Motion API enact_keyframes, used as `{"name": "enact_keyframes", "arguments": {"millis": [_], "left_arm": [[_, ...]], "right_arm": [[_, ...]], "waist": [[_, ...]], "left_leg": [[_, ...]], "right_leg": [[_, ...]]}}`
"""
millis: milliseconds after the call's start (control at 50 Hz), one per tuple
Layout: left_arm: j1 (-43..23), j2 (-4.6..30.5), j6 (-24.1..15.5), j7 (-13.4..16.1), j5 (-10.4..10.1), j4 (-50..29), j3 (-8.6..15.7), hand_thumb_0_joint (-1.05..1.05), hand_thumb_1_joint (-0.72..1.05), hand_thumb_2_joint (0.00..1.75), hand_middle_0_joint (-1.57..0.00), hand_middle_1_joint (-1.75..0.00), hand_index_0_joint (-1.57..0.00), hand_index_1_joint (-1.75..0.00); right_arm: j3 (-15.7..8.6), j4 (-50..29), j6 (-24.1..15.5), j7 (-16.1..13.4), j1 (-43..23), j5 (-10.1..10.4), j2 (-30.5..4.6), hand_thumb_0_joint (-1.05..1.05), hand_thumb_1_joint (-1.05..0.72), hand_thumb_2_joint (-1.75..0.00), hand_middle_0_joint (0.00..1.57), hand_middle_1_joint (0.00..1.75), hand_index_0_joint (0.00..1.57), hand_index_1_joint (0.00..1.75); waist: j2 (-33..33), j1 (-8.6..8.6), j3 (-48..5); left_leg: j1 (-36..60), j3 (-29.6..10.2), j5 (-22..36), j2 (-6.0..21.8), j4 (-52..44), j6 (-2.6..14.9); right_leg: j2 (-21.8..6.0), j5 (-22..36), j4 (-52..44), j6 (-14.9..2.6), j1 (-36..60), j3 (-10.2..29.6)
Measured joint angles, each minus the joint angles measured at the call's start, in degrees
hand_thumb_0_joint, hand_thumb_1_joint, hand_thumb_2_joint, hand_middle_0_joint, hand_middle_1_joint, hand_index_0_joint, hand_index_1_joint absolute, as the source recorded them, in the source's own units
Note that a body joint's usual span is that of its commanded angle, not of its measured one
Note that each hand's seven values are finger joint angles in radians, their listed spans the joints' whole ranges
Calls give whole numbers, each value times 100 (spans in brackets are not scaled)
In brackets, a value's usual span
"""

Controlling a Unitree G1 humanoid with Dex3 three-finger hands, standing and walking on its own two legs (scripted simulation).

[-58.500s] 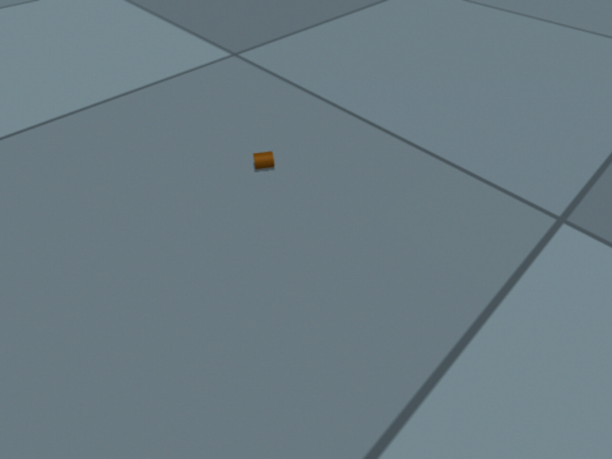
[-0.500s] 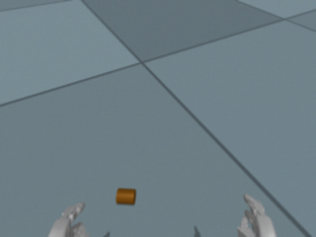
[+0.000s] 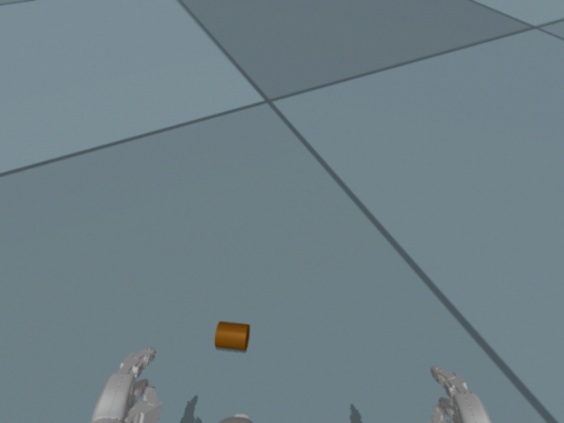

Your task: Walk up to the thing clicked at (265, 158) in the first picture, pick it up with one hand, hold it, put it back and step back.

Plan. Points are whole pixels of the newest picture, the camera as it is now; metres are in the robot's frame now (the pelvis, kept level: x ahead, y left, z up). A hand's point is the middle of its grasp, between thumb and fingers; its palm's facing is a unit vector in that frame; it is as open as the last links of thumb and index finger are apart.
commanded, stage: stand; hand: left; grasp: from above
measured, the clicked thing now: (232, 335) +0.49 +0.19 -0.68
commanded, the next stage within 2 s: none
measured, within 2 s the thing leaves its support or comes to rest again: neither
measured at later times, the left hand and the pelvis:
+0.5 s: hand out of the picture +0.04 +0.25 -0.12, palm faces +0.03 -0.95 -0.31, open 7.3 cm; pelvis +0.00 +0.02 +0.05, yaw -1 degrees
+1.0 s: hand out of the picture +0.03 +0.25 -0.11, palm faces +0.01 -0.94 -0.35, open 7.3 cm; pelvis -0.01 +0.01 +0.05, yaw -1 degrees
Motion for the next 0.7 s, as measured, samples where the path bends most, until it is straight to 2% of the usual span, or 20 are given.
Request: {"name": "enact_keyframes", "arguments": {"millis": [100,200,300,480,700], "left_arm": [[-418,105,-497,-3,61,1563,158,1,91,90,-20,-30,-21,-30],[-414,158,-742,27,53,2663,262,1,91,90,-20,-30,-21,-30],[-372,111,-844,26,24,3452,270,1,91,90,-20,-30,-21,-30],[-468,25,-902,19,-22,4299,229,1,91,90,-20,-30,-21,-30],[-606,88,-970,-15,-2,4729,216,0,91,90,-20,-30,-21,-30]], "right_arm": [[-192,615,296,352,-120,140,-141,1,-90,-90,21,30,20,30],[-305,1053,448,391,-96,181,-175,1,-90,-90,20,30,20,30],[-317,1442,556,369,-67,220,-162,0,-90,-90,20,30,20,30],[-282,1993,598,331,-118,295,-73,0,-90,-90,20,30,20,30],[-306,2302,617,361,-232,334,-142,0,-90,-90,20,30,20,30]], "waist": [[-73,87,271],[-73,65,373],[-41,51,448],[-60,76,554],[20,34,558]], "left_leg": [[599,80,265,-76,-598,30],[1119,104,480,-96,-1125,54],[1586,117,730,-101,-1686,86],[2227,187,1207,-175,-2606,140],[2438,174,1513,-202,-3076,136]], "right_leg": [[-85,216,-475,45,526,72],[-107,455,-1025,82,1045,92],[-114,769,-1680,125,1546,100],[-194,1250,-2558,197,2144,161],[-220,1503,-2935,203,2315,149]]}}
